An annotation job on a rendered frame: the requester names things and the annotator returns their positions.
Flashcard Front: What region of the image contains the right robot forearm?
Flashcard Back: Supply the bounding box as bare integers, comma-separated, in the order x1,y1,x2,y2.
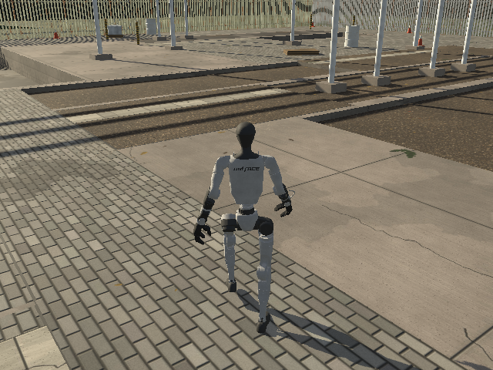
278,184,291,207

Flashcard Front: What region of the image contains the left robot forearm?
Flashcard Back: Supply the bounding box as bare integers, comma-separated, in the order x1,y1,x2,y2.
196,187,215,225

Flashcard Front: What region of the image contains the robot left upper arm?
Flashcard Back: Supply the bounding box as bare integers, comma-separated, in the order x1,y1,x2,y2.
208,156,230,200

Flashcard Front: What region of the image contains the robot left hand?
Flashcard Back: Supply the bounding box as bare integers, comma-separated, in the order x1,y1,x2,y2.
193,223,211,245

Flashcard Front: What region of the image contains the robot right hand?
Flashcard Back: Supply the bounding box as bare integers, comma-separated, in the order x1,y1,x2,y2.
274,203,292,217

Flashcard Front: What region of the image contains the robot right upper arm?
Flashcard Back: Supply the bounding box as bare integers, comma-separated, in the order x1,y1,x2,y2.
262,155,286,196

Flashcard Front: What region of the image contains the left robot thigh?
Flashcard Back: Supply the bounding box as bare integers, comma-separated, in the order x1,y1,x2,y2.
221,214,236,247

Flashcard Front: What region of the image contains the robot right shin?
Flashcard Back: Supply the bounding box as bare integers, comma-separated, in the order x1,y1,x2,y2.
257,267,271,322

